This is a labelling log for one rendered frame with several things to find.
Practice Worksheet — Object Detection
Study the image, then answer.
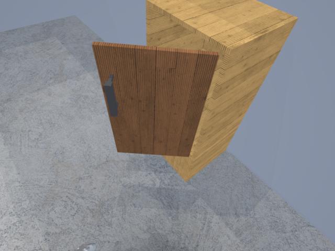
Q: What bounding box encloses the cupboard door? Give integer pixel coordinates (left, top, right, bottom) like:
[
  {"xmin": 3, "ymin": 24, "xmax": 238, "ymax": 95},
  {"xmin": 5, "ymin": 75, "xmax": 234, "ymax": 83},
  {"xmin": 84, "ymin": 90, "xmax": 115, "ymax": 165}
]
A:
[{"xmin": 92, "ymin": 41, "xmax": 219, "ymax": 157}]

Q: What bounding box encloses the handle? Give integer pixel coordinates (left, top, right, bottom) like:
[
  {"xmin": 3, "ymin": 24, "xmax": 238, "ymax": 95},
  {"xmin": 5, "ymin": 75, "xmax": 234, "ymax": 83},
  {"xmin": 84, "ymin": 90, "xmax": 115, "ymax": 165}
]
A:
[{"xmin": 104, "ymin": 74, "xmax": 118, "ymax": 117}]

